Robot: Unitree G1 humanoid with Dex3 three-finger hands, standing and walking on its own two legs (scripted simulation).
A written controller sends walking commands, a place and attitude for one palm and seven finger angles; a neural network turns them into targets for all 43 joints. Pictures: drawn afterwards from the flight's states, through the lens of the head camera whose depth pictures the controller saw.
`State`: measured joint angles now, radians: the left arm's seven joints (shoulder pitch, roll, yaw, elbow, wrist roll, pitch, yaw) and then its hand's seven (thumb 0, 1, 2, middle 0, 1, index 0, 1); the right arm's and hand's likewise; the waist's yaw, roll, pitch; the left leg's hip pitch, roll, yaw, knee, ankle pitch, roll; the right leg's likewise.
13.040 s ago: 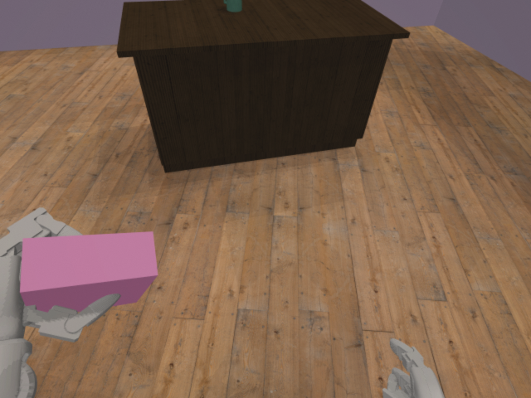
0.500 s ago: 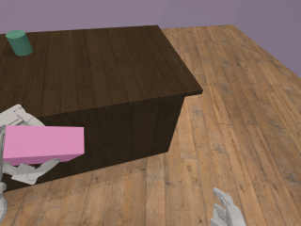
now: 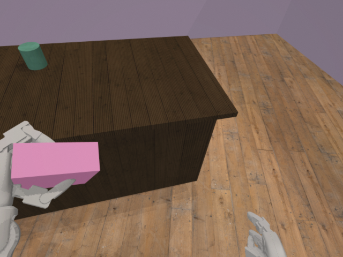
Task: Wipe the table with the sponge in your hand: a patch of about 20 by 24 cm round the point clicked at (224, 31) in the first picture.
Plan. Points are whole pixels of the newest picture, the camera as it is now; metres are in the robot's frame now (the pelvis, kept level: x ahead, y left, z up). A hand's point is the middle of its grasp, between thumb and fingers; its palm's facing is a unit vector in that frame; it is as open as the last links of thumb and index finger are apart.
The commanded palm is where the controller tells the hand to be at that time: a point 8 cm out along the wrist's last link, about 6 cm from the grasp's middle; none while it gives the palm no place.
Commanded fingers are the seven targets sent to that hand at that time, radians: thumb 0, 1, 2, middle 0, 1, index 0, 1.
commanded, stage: look again from close up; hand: left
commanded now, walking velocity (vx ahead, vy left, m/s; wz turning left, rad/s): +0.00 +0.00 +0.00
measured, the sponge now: (68, 166) +0.23 +0.22 +0.14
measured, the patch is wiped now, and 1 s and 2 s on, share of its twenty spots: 0.00 0.00 0.00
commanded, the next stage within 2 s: shuffle to correct the standing spot in 0.16 s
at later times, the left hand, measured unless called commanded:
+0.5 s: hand (53, 162) +0.23 +0.24 +0.15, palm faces +0.37 -0.85 -0.37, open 9.2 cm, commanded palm +0.18 +0.28 +0.17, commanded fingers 0.00 0.10 1.30 -1.20 -1.60 -1.20 -1.60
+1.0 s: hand (48, 149) +0.26 +0.27 +0.15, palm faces +0.33 -0.85 -0.42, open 9.2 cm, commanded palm +0.20 +0.31 +0.17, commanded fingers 0.00 0.10 1.30 -1.20 -1.60 -1.20 -1.60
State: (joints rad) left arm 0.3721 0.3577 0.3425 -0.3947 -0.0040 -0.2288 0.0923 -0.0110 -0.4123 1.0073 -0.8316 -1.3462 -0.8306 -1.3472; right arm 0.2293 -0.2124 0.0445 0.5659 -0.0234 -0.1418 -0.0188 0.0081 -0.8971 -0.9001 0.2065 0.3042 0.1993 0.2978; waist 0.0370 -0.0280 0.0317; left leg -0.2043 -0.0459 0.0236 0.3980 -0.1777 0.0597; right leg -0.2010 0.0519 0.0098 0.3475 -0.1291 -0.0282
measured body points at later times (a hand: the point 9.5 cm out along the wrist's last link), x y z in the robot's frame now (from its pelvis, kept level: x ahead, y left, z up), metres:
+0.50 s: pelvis +0.02 +0.00 +0.00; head +0.03 +0.00 +0.45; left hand +0.21 +0.29 +0.17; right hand +0.21 -0.23 -0.07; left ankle +0.02 +0.08 -0.74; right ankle +0.04 -0.10 -0.74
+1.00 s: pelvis +0.03 +0.04 -0.02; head +0.04 +0.03 +0.43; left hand +0.23 +0.31 +0.17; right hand +0.18 -0.20 -0.11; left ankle +0.02 +0.08 -0.74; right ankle +0.04 -0.10 -0.74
